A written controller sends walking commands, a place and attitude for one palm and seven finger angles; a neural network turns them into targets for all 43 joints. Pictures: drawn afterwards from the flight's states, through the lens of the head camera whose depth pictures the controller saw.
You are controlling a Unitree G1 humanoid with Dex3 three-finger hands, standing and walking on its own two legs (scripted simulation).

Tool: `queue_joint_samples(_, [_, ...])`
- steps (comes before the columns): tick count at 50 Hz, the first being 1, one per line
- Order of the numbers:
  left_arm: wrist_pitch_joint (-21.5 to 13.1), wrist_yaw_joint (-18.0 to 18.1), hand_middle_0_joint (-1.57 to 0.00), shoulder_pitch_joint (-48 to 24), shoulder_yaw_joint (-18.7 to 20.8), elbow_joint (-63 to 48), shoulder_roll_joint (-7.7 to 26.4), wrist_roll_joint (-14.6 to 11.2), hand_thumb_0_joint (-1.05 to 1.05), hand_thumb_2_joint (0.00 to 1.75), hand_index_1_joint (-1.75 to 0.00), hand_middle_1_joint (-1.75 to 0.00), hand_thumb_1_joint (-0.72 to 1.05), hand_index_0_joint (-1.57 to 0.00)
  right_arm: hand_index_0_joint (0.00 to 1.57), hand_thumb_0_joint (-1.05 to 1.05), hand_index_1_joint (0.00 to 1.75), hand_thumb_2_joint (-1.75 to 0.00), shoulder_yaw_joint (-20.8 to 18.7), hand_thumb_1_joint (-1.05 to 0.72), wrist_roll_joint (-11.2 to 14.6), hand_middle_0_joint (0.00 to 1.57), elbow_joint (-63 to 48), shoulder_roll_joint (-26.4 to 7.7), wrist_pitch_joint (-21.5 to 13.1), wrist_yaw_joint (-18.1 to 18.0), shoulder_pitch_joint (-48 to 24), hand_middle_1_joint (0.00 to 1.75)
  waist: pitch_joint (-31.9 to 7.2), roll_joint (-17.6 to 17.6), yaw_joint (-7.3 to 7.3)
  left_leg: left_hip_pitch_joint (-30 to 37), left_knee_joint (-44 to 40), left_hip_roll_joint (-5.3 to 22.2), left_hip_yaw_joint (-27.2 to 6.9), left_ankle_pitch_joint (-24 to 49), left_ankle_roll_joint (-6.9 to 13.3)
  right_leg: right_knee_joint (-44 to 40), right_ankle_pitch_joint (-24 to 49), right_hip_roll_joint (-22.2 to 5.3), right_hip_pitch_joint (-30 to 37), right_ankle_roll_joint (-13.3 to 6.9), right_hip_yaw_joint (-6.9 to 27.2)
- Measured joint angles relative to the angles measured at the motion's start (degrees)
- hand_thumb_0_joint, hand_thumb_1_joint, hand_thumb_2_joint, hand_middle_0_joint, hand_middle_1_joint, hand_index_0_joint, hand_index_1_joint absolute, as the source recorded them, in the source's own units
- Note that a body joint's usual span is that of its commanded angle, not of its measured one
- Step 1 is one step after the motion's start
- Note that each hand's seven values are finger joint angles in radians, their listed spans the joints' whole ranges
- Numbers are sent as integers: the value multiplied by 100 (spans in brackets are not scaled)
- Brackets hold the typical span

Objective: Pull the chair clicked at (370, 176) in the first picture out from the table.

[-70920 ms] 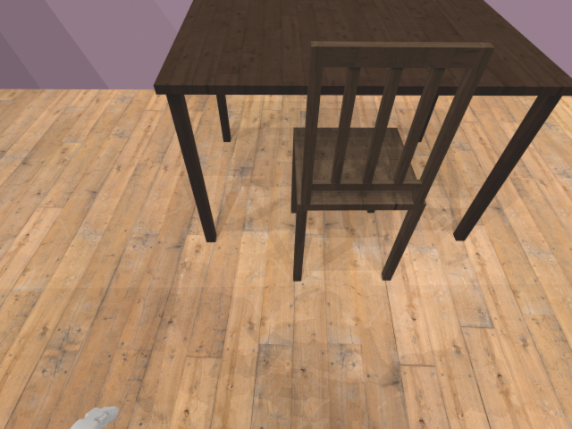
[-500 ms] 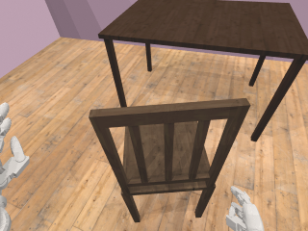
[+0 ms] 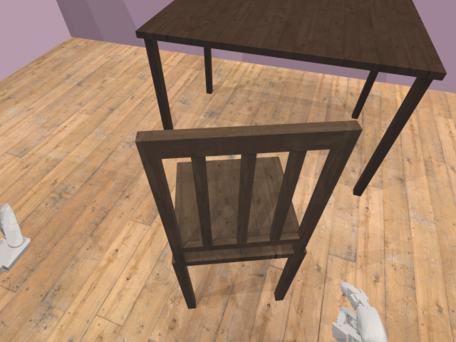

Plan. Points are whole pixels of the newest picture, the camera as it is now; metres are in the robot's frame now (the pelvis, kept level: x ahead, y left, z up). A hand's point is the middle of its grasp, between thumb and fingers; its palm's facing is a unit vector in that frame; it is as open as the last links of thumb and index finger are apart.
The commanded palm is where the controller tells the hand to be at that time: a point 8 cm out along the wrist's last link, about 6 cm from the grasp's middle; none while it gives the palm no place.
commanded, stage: step back with the hand held close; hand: left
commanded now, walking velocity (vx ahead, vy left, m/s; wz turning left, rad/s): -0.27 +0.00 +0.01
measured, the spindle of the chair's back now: (244, 204) +0.41 +0.00 -0.04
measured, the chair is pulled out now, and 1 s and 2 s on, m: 0.55 0.55 0.55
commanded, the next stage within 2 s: stop stepping back and stand still in 1.66 s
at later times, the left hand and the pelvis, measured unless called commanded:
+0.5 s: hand (6, 264) +0.16 +0.27 +0.17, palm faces +0.51 -0.71 -0.49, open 7.4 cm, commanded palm +0.10 +0.30 +0.19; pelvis -0.03 +0.00 -0.01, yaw +2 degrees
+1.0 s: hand (32, 248) +0.18 +0.25 +0.18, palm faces +0.46 -0.75 -0.48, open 7.4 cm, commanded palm +0.11 +0.30 +0.19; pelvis -0.02 -0.01 -0.01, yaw +3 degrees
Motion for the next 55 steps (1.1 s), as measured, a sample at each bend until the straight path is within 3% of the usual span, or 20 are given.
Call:
queue_joint_samples(7, [-21, 43, -21, -162, -107, 23, -54, 88, 1, 90, -30, -30, 89, -21, 20, 1, 30, -90, 46, -91, -47, 20, -10, -124, -68, -14, 104, 30, -25, 45, 13, -314, 108, 68, -53, 81, 60, -99, -96, 84, -177, -22, -39])
queue_joint_samples(14, [-103, 65, -21, -57, 141, -202, 243, 76, 1, 90, -30, -30, 89, -21, 20, 1, 30, -90, 9, -91, -47, 20, -22, -135, -105, 31, 172, 30, 109, -114, -102, -494, 143, 3, -57, 232, 27, -169, 201, 55, -304, -13, 30])
queue_joint_samples(20, [-192, 65, -21, 18, 260, -242, 299, 124, 1, 90, -30, -30, 89, -21, 20, 1, 30, -90, -51, -91, -27, 20, 34, -77, -177, 47, 227, 30, 108, -150, -148, -640, 415, -53, -101, 114, 40, 157, 126, 56, -462, -5, 113])
queue_joint_samples(31, [-414, 66, -21, -204, 178, -366, 36, 146, 1, 90, -30, -30, 89, -21, 20, 1, 30, -90, -19, -91, -144, 21, 221, -26, -299, 100, 97, 30, 15, -139, -33, -869, 621, 29, -136, -143, 46, 256, 115, 114, -633, -64, 59])
queue_joint_samples(35, [-478, 59, -21, -144, 227, -439, 141, 155, 1, 90, -30, -30, 89, -21, 20, 1, 30, -90, -29, -91, -168, 21, 209, -39, -285, 107, 16, 30, 20, -177, -95, -869, 426, 42, -129, 136, 3, 88, 202, 113, -623, -46, 44])
queue_joint_samples(42, [-538, -4, -21, -7, 492, -400, 362, 140, 1, 90, -30, -30, 89, -21, 20, 1, 30, -90, -88, -91, -116, 21, 130, 79, -356, 72, -13, 30, 80, -236, -148, -856, 569, 76, -172, -36, -74, 365, -6, 136, -670, -67, 12])
queue_joint_samples(49, [-599, -59, -21, -75, 224, -608, 130, 97, 1, 90, -30, -30, 89, -22, 20, 1, 30, -90, -153, -91, -165, 21, 244, 11, -364, 125, -156, 30, 104, -169, -172, -940, 615, 88, -245, -85, -58, 311, 4, 147, -678, -122, -64])
queue_joint_samples(55, [-633, -35, -21, 212, 402, -626, 413, 124, 1, 90, -30, -30, 89, -22, 20, 1, 30, -90, -182, -91, -156, 20, 303, -19, -193, 62, -166, 30, 59, -291, -206, -843, 300, 34, -124, 223, -7, 64, 93, 93, -614, -51, 35])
